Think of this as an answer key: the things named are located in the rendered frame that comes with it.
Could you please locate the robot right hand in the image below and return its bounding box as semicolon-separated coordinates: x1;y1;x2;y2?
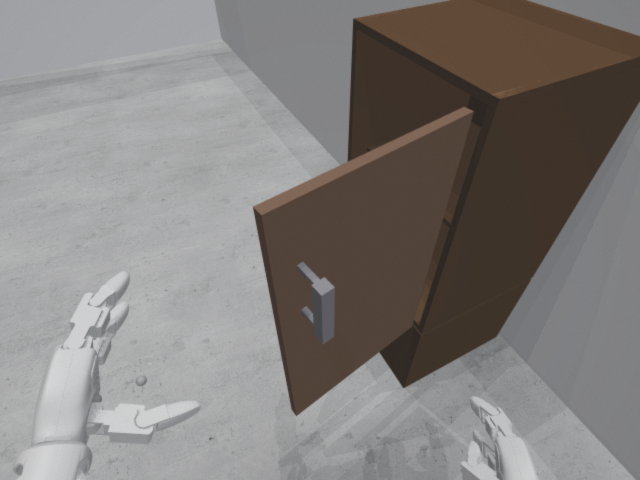
461;396;539;480

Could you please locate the cupboard door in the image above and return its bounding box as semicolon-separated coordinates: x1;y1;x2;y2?
253;107;474;416

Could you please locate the handle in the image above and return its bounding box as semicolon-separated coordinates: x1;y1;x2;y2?
297;262;335;344

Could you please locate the robot left hand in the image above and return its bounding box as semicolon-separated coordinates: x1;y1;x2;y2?
31;271;201;447

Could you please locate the robot left forearm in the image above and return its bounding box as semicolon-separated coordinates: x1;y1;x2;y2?
13;441;92;480

